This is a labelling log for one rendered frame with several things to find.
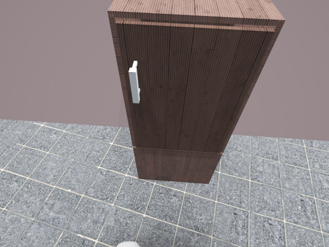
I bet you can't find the cupboard door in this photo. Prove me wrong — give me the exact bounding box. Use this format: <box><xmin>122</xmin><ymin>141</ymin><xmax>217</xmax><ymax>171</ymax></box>
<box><xmin>116</xmin><ymin>20</ymin><xmax>275</xmax><ymax>153</ymax></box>

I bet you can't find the handle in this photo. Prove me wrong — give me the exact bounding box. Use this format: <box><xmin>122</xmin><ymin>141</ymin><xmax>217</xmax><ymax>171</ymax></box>
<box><xmin>129</xmin><ymin>61</ymin><xmax>140</xmax><ymax>103</ymax></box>

